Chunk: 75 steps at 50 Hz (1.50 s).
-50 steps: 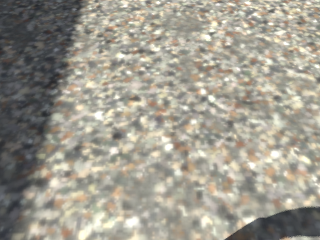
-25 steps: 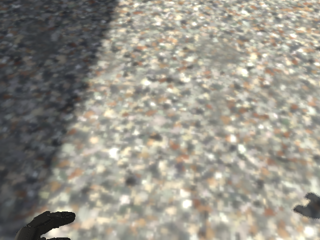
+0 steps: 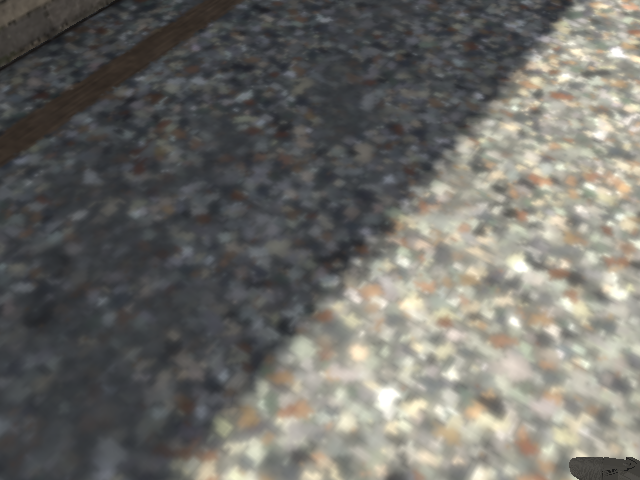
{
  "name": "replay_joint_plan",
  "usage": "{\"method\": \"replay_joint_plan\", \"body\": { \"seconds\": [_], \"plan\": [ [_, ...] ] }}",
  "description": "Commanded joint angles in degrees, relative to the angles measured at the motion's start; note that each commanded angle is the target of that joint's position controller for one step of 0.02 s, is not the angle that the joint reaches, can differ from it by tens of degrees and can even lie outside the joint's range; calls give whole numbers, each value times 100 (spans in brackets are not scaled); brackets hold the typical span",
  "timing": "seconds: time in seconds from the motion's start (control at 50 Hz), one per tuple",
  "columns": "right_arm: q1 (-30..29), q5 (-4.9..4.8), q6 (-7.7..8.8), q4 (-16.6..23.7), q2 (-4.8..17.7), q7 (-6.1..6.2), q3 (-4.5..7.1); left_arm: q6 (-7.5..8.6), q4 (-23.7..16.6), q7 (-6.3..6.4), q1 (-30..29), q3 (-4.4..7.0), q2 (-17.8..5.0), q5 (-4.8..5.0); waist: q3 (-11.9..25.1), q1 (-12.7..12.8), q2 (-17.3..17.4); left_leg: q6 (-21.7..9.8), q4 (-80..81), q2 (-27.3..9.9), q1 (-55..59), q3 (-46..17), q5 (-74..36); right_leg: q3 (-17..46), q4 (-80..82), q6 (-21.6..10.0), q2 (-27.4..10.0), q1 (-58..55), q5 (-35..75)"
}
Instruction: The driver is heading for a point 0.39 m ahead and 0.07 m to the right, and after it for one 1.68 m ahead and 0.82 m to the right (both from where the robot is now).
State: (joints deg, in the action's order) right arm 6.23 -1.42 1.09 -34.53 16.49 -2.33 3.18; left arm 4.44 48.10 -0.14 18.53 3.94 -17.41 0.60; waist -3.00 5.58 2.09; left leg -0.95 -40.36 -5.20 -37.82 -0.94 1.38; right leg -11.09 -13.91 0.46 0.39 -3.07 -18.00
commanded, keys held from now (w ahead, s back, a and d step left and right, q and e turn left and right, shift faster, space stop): w+q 0.08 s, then w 0.04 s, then w+e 0.88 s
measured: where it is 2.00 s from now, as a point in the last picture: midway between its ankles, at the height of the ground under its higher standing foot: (484, 234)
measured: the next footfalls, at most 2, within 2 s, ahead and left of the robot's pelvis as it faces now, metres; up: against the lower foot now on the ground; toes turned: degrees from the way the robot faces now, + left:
left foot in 0.10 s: +0.23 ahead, +0.13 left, +0.00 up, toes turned +6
right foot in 0.64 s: +0.54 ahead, -0.08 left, +0.00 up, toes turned -7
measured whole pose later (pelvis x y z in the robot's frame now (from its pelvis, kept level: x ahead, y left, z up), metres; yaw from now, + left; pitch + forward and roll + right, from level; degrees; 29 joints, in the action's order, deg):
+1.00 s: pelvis +0.58 +0.00 +0.01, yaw -17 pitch +3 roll +0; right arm 4.1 0.2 5.4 -38.3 16.5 -0.4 1.9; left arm 2.1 41.0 0.3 17.9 3.6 -16.9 1.4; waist -1.9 4.0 1.6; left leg 4.4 -34.4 -3.4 -35.7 -6.4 -0.1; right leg 8.7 -22.3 -4.0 6.3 8.6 -15.5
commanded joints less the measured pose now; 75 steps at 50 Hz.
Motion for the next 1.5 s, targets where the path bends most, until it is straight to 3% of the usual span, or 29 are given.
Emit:
{"method": "replay_joint_plan", "body": {
  "seconds": [0.02, 0.08, 0.1, 0.12, 0.14, 0.16, 0.2, 0.28, 0.42, 0.52, 0.6, 0.64, 0.66, 0.68, 0.7, 0.72, 0.76, 0.84, 0.92, 1.0, 1.08, 1.1, 1.12, 1.14, 1.16, 1.18, 1.24, 1.34, 1.5],
  "plan": [
    [-542, 2, 85, 633, 353, -97, 91, -21, -274, 34, -163, 268, -1122, 95, -109, -174, -591, -245, 400, 214, 214, 342, 382, 346, 22, -779, -1616, -107, 3578],
    [823, 33, 9, 362, 867, -52, 392, -135, -307, 104, -267, 311, -1285, 164, 756, -1071, -672, -721, 826, 867, 2297, 731, 682, -62, -2129, -513, -1440, 117, 5727],
    [1838, 13, -41, 96, 1207, 55, 569, -114, -351, 126, -158, 209, -1060, 68, 1273, -1529, -277, -987, 941, 604, 4124, 59, 516, -50, -3680, -312, -1250, 1411, 4476],
    [1719, -34, 5, 115, 1893, 122, 638, 9, -673, 15, 478, -103, -171, -203, 1821, -808, 1406, -2029, 1214, -1085, 6167, -3112, 1126, 211, -5822, 30, -212, 4081, -1151],
    [1991, 8, 86, 232, 1332, 107, 466, 201, -577, -76, 132, -66, -597, -9, 2768, -1243, 803, -2310, 2151, -1600, 6357, -4573, 2017, 1497, -6546, -21, -64, 4561, -1591],
    [1779, 94, 162, 126, 1050, 76, 366, 263, -719, -111, -477, 42, -934, 259, 1844, -1339, 438, -1945, 2269, -1435, 5733, -3612, 1641, 1521, -6562, -120, -342, 4970, -1077],
    [1010, 105, 230, 101, 720, 84, 238, 261, -693, -53, -694, -1, -794, 123, 888, -889, -32, -1546, 2341, -1021, 4071, -2205, 383, 1434, -5705, -141, -825, 4529, -266],
    [690, 194, 427, -69, 608, 97, 181, -48, -433, -55, -188, -6, -547, 77, 515, -449, 83, -1458, 2997, -765, 2835, -1040, -592, 1469, -5147, 59, -976, 3759, 409],
    [849, 231, 511, -461, 705, 216, 191, -44, -671, -126, -1128, -69, -250, 63, -14, -791, 41, -950, 3364, -473, 2990, 371, -596, 1417, -2939, 107, -628, 3998, 2636],
    [1280, 140, 363, -809, 824, 260, 252, -17, -1041, -317, -1794, -135, -142, 53, -250, -1071, -56, -875, 3050, -877, 4166, 588, -1155, 1182, -2124, -158, -499, 4498, 2263],
    [1128, 95, 155, -809, 1084, 390, 329, -63, -1209, -419, -1429, -7, -403, 34, 274, -680, 322, -621, 1745, -967, 4703, 849, -4267, 587, -2093, -558, 35, 3719, 976],
    [990, 86, 96, -752, 1087, 471, 298, -104, -932, -318, 62, 280, -933, 49, 1107, 178, 179, -300, -419, -651, 3805, 1098, -4361, 705, -1685, -961, 331, 1445, 1265],
    [1453, 219, 210, -522, 614, 442, 135, -146, -866, -200, 738, 472, -1598, 28, 1876, 131, -964, 57, -2612, -31, 1599, 1099, -1400, 2996, -1736, -1788, -1057, -881, 1327],
    [1560, 265, 420, -446, 298, 317, -27, -100, -966, -206, 606, 408, -1524, 94, 2625, -107, -1427, 252, -4039, 1064, -37, -11, 3167, 5843, -784, -2644, -1994, -2095, 675],
    [945, 34, 598, -339, 767, 197, 90, -88, -981, -195, 595, 294, -1118, 55, 2306, 214, -926, 102, -4241, 655, -687, -698, 2930, 5357, -492, -2315, -1844, -1987, 252],
    [563, -77, 692, -186, 791, 160, 67, -71, -999, -173, 333, 243, -919, 48, 1526, 121, -607, -3, -3852, 394, -843, -590, 2458, 4546, -422, -2055, -1634, -1208, 375],
    [459, 158, 689, -199, 802, 227, 115, -66, -1142, -146, -330, 141, -622, 23, 668, -369, -161, 57, -2775, 8, -286, -462, 1928, 3540, -219, -1792, -1203, 409, 1530],
    [679, 243, 462, -213, 570, 263, 72, -56, -1229, -43, -534, 168, -745, -13, 445, -673, -420, 439, -1799, -19, 340, -244, 1515, 2863, 83, -1829, -868, 1649, 2563],
    [-201, 229, 470, -30, 307, 247, -54, -128, -1110, 70, -290, 228, -909, 67, 343, -329, -623, 595, 71, 300, 851, -116, -127, 2373, -39, -1416, -408, 2097, 1985],
    [-634, 97, 554, 80, 518, 159, 16, -215, -974, 100, 84, 237, -901, 113, 408, -156, -756, 524, 976, 509, 1167, -320, -437, 2968, -422, -1233, -616, 1655, 1209],
    [162, 94, 654, -109, 826, 158, 213, -245, -1027, 103, -64, 201, -709, 60, 591, -687, -933, 85, 1446, 469, 2258, -309, 171, 3403, -1362, -903, -603, 1438, 1155],
    [824, 193, 685, -174, 1050, 201, 299, -222, -1094, 76, -53, 86, -391, 15, 1165, -1004, -619, -225, 1403, -130, 3411, -810, 428, 3071, -2512, -701, -289, 1811, 943],
    [1454, 308, 648, -244, 1529, 235, 408, -176, -1225, 75, 559, -45, 46, 27, 1966, -900, 729, -940, 1656, -1439, 5338, -2829, 1194, 2263, -4442, -304, 511, 3375, -862],
    [1724, 192, 578, -425, 1469, 175, 425, -138, -1311, 71, 780, -41, -250, 164, 2086, -856, 1788, -1412, 2239, -2043, 5665, -4776, 2903, 2050, -5677, -183, 346, 4669, -1686],
    [1400, 146, 559, -306, 965, 183, 298, -163, -1214, 83, 408, 90, -758, 188, 1318, -1005, 927, -1185, 2426, -1770, 5058, -4143, 3467, 2170, -6137, -129, 33, 4962, -1144],
    [1148, 162, 512, -286, 765, 207, 232, -199, -1291, 84, -76, 130, -852, 119, 804, -1027, 506, -951, 2407, -1503, 4410, -3153, 2844, 1944, -6152, -101, -148, 4930, -682],
    [745, 227, 500, -384, 477, 237, 125, -259, -1392, 18, -306, 150, -598, 90, 260, -741, 525, -782, 2752, -918, 3237, -1567, 1164, 1822, -5547, -69, -551, 4354, 9],
    [836, 191, 553, -658, 712, 248, 226, -350, -1562, -21, -636, 66, -258, 60, 153, -724, 277, -1011, 3107, -1017, 3263, -577, 24, 1685, -4679, 75, -670, 4602, 606],
    [1120, 72, 381, -1021, 1056, 284, 304, -258, -1867, -286, -1767, -21, -102, 88, -158, -1065, 135, -721, 3041, -1010, 3826, 667, -645, 1058, -2548, -159, -521, 4170, 1765]
  ]
}}
Keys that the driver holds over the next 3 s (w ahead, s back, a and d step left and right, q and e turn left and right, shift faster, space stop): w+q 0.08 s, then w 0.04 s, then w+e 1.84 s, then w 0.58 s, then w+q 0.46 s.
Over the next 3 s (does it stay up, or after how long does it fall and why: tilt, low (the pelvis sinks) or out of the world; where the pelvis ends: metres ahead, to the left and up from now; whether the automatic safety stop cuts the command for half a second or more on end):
stays up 1.34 -0.71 0.00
